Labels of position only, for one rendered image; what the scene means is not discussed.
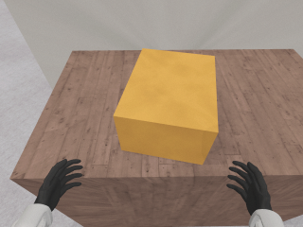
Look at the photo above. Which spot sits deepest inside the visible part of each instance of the pedestal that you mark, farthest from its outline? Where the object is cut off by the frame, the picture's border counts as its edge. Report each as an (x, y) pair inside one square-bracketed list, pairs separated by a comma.
[(260, 120)]

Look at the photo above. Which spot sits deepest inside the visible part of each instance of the left robot forearm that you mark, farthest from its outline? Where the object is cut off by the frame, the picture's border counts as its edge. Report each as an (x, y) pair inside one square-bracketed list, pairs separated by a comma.
[(35, 215)]

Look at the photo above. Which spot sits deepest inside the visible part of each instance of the carton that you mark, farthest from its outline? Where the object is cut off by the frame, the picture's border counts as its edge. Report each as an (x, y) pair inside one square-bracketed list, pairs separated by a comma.
[(169, 106)]

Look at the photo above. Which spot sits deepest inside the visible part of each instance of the robot left hand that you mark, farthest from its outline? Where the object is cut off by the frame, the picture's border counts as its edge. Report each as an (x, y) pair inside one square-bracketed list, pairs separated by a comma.
[(55, 183)]

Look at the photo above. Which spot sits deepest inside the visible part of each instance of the robot right hand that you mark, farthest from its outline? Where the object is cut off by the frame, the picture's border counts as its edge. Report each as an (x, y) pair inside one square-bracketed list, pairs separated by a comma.
[(255, 192)]

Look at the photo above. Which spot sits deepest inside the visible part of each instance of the right robot forearm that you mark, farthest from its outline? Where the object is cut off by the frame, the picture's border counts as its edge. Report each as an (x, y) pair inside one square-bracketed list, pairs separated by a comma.
[(265, 218)]

